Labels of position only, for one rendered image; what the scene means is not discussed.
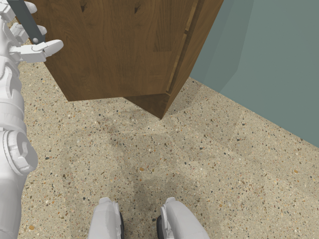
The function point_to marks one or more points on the robot left forearm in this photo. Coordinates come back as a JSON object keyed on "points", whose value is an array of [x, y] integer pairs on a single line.
{"points": [[11, 100]]}

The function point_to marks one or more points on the left robot hand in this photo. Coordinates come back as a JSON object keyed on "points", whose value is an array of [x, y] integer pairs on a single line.
{"points": [[16, 35]]}

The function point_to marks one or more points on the left robot thigh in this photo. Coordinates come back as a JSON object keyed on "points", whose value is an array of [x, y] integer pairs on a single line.
{"points": [[105, 220]]}

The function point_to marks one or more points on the handle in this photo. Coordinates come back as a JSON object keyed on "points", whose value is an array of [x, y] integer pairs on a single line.
{"points": [[24, 16]]}

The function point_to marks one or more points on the robot left upper arm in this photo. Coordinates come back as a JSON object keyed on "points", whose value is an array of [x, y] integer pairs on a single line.
{"points": [[17, 159]]}

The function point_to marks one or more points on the robot right shin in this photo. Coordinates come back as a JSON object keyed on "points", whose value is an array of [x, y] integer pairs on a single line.
{"points": [[168, 234]]}

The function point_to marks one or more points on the cupboard door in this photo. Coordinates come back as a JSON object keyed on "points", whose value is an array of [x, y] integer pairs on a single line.
{"points": [[112, 48]]}

